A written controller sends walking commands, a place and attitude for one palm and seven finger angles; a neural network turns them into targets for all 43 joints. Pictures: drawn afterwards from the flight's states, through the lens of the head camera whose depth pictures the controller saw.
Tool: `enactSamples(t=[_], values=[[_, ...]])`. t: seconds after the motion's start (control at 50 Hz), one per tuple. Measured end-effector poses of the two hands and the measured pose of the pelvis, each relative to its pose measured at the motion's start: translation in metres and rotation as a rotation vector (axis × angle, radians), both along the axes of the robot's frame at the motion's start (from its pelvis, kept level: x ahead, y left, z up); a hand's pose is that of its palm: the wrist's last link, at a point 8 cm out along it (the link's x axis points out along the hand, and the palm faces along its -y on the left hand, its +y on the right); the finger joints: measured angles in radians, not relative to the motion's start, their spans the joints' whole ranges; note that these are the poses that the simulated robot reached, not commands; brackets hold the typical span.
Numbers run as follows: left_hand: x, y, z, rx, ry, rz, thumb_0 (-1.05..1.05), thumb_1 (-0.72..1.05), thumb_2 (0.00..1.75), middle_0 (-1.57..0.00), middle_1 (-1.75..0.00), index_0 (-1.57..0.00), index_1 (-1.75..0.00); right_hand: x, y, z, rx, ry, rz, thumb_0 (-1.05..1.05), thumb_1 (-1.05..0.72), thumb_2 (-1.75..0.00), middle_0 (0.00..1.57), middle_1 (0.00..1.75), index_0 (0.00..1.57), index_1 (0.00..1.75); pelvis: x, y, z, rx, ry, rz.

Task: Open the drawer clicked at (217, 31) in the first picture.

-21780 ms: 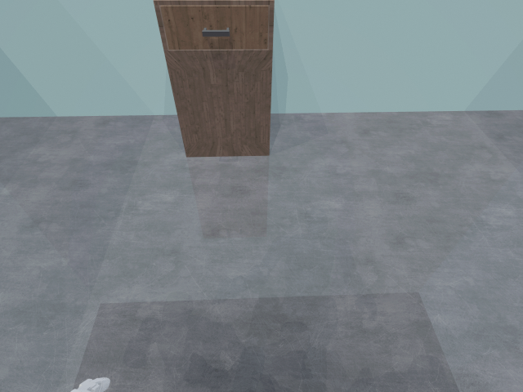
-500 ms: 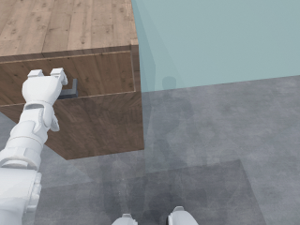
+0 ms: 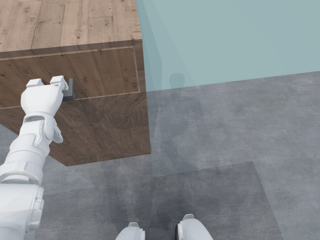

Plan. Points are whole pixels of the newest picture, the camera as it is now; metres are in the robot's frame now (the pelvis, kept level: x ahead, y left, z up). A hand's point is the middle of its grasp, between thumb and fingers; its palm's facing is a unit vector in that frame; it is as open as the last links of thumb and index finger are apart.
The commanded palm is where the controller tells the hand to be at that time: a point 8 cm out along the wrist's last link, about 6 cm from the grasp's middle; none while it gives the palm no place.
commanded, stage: close the thumb around the handle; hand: left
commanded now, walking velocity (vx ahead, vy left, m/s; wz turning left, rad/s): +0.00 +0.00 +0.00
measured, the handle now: (51, 91) +0.49 +0.29 +0.03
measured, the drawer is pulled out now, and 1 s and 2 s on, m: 0.00 0.01 0.15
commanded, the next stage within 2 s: pull the drawer open in 0.66 s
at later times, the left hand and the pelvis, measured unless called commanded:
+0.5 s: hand (53, 109) +0.45 +0.28 +0.00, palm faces -0.06 -0.01 -1.00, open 6.7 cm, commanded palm +0.43 +0.28 +0.06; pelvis +0.02 +0.00 +0.01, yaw +0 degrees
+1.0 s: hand (53, 114) +0.43 +0.28 +0.00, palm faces -0.05 -0.05 -1.00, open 5.2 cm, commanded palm +0.40 +0.28 +0.06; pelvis +0.02 +0.01 +0.01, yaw -2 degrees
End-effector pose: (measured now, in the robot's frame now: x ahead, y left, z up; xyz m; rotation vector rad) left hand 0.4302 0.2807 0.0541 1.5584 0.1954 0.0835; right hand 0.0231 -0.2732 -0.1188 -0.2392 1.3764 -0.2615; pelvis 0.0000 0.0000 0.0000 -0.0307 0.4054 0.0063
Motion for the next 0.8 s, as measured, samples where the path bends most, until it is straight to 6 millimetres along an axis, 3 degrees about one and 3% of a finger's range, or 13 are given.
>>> enactSamples(t=[0.18,0.58,0.66,0.8], values=[[0.002,0.002,0.004,-0.012,0.016,-0.014,0.0,-0.27,0.39,-0.33,-1.23,-0.34,-1.23,0.014,0.004,0.006,0.002,-0.024,0.006,0.01,-0.9,-0.9,0.2,0.3,0.21,0.3,0.008,0.001,0.006,0.0,-0.011,-0.001],[0.003,0.001,0.002,-0.007,-0.001,-0.001,0.0,0.71,0.81,-0.41,-1.33,-0.4,-1.33,0.036,0.007,0.005,0.015,-0.037,0.024,0.01,-0.9,-0.9,0.2,0.3,0.21,0.3,0.017,0.003,0.007,-0.002,-0.01,0.002],[0.003,0.0,0.002,-0.008,0.017,-0.004,0.0,0.79,0.85,-0.41,-1.34,-0.41,-1.34,0.036,0.007,0.007,0.014,-0.042,0.017,0.01,-0.9,-0.9,0.2,0.3,0.21,0.3,0.018,0.002,0.008,-0.002,-0.017,0.001],[0.002,0.0,0.001,-0.018,0.005,-0.017,0.0,0.79,0.85,-0.4,-1.35,-0.42,-1.35,0.032,0.004,0.008,0.003,-0.033,0.011,0.01,-0.9,-0.9,0.2,0.3,0.21,0.3,0.018,0.002,0.007,-0.001,-0.015,-0.004]])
